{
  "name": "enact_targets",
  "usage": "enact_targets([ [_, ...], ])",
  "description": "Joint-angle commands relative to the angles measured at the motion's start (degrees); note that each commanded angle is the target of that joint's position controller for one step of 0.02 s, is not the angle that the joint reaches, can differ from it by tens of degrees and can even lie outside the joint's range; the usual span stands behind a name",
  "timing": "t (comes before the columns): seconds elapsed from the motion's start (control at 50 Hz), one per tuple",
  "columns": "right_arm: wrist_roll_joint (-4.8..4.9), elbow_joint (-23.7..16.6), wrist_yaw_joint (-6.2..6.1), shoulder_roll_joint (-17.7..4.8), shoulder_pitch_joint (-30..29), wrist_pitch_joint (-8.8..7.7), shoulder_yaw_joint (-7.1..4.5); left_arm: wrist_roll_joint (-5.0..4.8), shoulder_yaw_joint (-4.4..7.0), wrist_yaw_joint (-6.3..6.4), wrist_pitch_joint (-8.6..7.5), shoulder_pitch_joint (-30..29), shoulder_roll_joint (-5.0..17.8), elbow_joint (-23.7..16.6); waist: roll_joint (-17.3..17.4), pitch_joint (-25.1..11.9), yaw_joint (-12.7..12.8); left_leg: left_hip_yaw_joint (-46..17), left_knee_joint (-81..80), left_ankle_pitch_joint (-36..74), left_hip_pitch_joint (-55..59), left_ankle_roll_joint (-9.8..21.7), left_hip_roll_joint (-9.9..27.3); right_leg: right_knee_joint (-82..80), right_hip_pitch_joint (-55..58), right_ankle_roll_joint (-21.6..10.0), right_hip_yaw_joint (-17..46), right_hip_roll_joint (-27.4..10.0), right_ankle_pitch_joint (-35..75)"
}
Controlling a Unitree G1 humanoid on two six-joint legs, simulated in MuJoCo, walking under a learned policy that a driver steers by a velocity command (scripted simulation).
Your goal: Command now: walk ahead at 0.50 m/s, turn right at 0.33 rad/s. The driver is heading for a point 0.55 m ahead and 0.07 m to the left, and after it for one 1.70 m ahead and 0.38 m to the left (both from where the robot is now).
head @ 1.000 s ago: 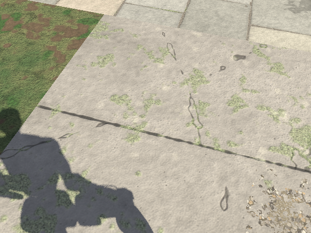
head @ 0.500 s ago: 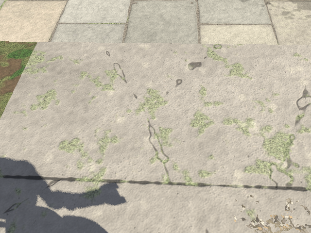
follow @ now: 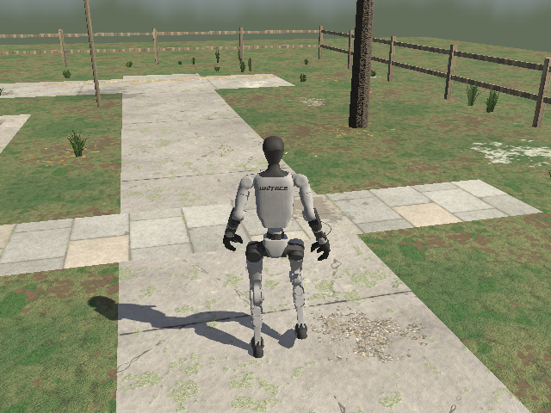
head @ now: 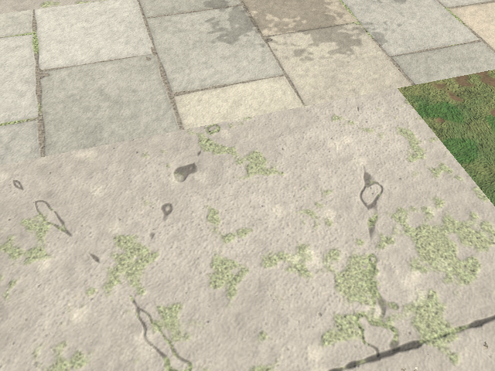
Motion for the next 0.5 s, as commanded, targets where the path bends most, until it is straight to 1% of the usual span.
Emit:
enact_targets([
  [0.02, 0.49, -2.48, -0.02, -9.01, -2.61, -0.78, -1.98, 0.42, -0.4, -0.55, -1.09, -2.39, 0.51, -4.56, 6.95, 0.31, 1.33, -10.84, -10.53, 13.42, 4.08, 9.99, 15.22, -8.78, -5.07, 0.36, 0.95, -1.96, 6.95],
  [0.08, 1.24, -0.89, -0.21, -10.26, -0.99, -0.06, -2.05, 0.42, -1.16, -1.58, -2.08, -8.17, -0.51, -5.57, 6.73, 1.39, -0.56, -6.39, -10.57, 15.3, 3.95, 8.77, 13.71, -19.23, -1.37, 0.05, -2.69, -1.48, 14.36],
  [0.12, 1.66, 0.6, -0.2, -11.12, 1.71, 0.46, -2.15, 0.12, -1.32, -2.09, -2.41, -11.72, -0.46, -6.59, 6.85, 2.15, -1.85, -5.95, -10.19, 15.25, 5.52, 8.47, 14.49, -23.25, 0.18, -0.37, -4.21, -0.68, 15.09],
  [0.16, 2.02, 1.98, -0.18, -11.83, 3.37, 1.14, -2.28, -0.13, -1.11, -2.43, -2.55, -13.88, 0.39, -7.67, 7.57, 2.86, -1.82, -6.29, -9.03, 17.29, 8.72, 7.94, 16.22, -26.14, 0.54, -1.56, -4.58, -0.02, 12.59],
  [0.18, 2.23, 2.5, -0.25, -12.2, 3.6, 1.5, -2.38, -0.11, -0.92, -2.57, -2.6, -14.16, 0.96, -7.97, 8.03, 2.88, -1.3, -6.26, -7.88, 19.75, 10.31, 7.52, 16.94, -27.44, 1.33, -2.42, -4.9, 0.43, 10.72],
  [0.2, 2.38, 2.84, -0.38, -12.76, 3.31, 1.83, -2.49, 0.05, -0.54, -2.63, -2.66, -13.05, 1.8, -7.86, 8.58, 2.11, 0.0, -5.75, -5.57, 25.5, 11.38, 6.95, 17.17, -28.83, 4.09, -3.44, -5.62, 1.4, 9.01],
  [0.22, 2.58, 3.04, -0.58, -13.29, 2.53, 2.15, -2.54, 0.39, 0.21, -2.52, -2.69, -9.13, 3.07, -6.83, 8.89, -0.4, 2.87, -4.18, -0.66, 34.54, 11.37, 5.94, 16.38, -30.85, 10.75, -4.7, -7.06, 3.06, 9.22],
  [0.24, 2.57, 3.22, -0.79, -12.66, 2.35, 2.37, -2.19, 0.66, 1.56, -2.18, -2.57, -1.15, 5.26, -4.18, 8.1, -5.23, 7.0, -1.77, 8.48, 40.62, 8.85, 4.5, 14.11, -32.75, 22.58, -6.38, -8.31, 4.75, 11.38],
  [0.26, 1.51, 2.35, -1.03, -10.59, 2.1, 2.15, -1.19, 0.9, 2.93, -1.43, -2.2, 8.44, 8.56, -1.83, 5.63, -11.92, 11.09, -0.05, 22.25, 30.93, -1.33, 2.28, 11.75, -30.38, 39.02, -8.86, -2.03, -0.74, 13.06],
  [0.28, 0.19, 0.02, -0.5, -3.68, 7.5, 1.1, 1.26, 1.51, 4.01, -0.91, -1.98, 12.79, 15.19, -1.1, -9.41, -19.82, 8.52, 0.23, 45.56, -4.4, -24.72, -1.77, 2.36, -33.37, 59.48, -18.34, 25.53, -16.76, 6.36],
  [0.3, 1.08, 1.18, -0.13, -6.94, 5.73, -0.18, 0.59, 0.79, 2.89, -1.0, -1.98, 13.67, 10.73, -0.98, -8.5, -24.38, 10.12, -8.94, 54.35, -21.28, -31.41, -1.72, 1.09, -40.82, 59.93, -20.57, 37.81, -19.52, 1.0],
  [0.32, 3.02, -0.45, 0.19, -10.49, 1.04, -0.71, -0.56, 0.95, 1.82, -1.08, -2.28, 9.75, 8.15, -0.96, -5.72, -14.53, 9.67, -9.54, 56.62, -18.25, -36.23, -0.96, 4.19, -41.68, 52.77, -17.68, 28.46, -17.7, 1.6],
  [0.34, 3.26, -0.98, 0.08, -9.96, -2.01, -0.75, -0.38, 0.98, 1.23, -1.06, -2.5, 6.26, 6.1, -1.05, -2.78, -9.3, 8.11, -8.51, 54.02, -13.21, -35.26, -0.6, 6.72, -42.65, 44.78, -15.63, 20.28, -15.0, 5.04],
  [0.36, 2.35, -0.85, -0.09, -9.31, -3.13, -0.35, -0.49, 1.18, 0.64, -1.29, -2.8, 3.21, 4.12, -0.82, -1.1, -5.27, 6.23, -8.17, 50.42, -9.73, -33.23, -0.93, 8.3, -44.69, 37.6, -14.35, 14.81, -12.71, 8.86],
  [0.38, 1.96, -0.25, -0.14, -8.9, -1.94, 0.49, -0.76, 1.58, 0.28, -1.4, -3.32, 1.18, 2.6, -0.78, -2.24, -3.83, 4.2, -9.04, 48.12, -6.9, -29.42, -1.16, 9.68, -46.82, 32.57, -13.33, 10.84, -11.14, 11.24],
  [0.4, 2.05, 0.41, -0.14, -7.63, -0.4, 1.39, -0.61, 1.74, 0.39, -1.46, -3.81, 0.15, 2.38, -0.42, -2.73, -3.25, 2.98, -9.38, 47.23, -5.12, -26.52, -1.56, 9.84, -48.97, 29.24, -13.14, 8.53, -10.66, 11.64],
  [0.42, 2.07, 0.81, -0.25, -6.28, 0.39, 2.2, -0.43, 1.7, 0.58, -1.46, -4.46, -0.12, 2.54, 0.22, -2.23, -2.66, 2.25, -9.49, 46.46, -4.05, -25.48, -2.02, 9.77, -50.57, 27.15, -13.39, 6.41, -10.71, 13.35],
  [0.46, 1.97, 0.16, -0.55, -5.43, -1.32, 3.14, -0.41, 2.04, 1.0, -1.16, -5.3, -0.05, 3.45, 1.56, -1.04, -0.5, 1.83, -10.69, 43.55, -0.19, -27.65, -2.84, 9.51, -52.76, 25.53, -13.33, 2.2, -10.92, 16.0],
  [0.5, 1.73, -0.72, -0.51, -5.22, -4.06, 3.25, -0.48, 2.3, 1.22, -0.65, -5.49, 0.93, 3.92, 2.88, -0.21, 0.74, 2.46, -11.76, 38.25, 5.97, -30.49, -3.22, 9.0, -53.43, 26.9, -12.57, -1.67, -10.53, 18.01],
])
